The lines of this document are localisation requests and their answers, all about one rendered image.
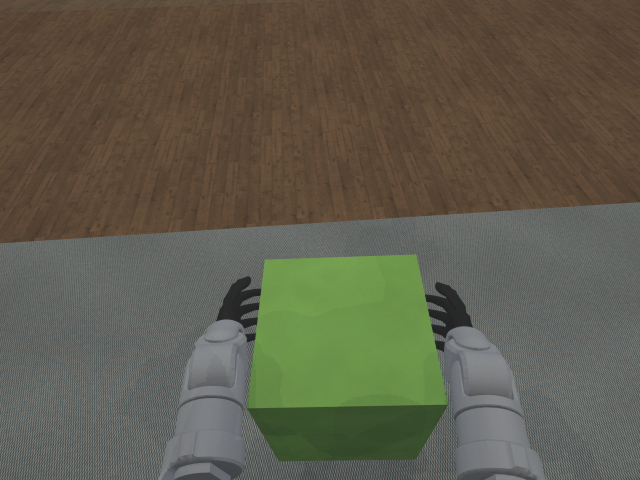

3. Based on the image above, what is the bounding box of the robot right forearm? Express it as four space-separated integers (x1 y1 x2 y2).
444 326 546 480

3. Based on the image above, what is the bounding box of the robot right hand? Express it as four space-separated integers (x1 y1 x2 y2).
425 282 473 352

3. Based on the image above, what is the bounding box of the robot left hand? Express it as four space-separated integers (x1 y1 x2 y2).
216 276 261 342

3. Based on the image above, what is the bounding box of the carton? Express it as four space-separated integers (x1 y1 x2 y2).
247 255 448 461

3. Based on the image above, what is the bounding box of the robot left forearm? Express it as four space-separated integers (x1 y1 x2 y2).
158 319 248 480

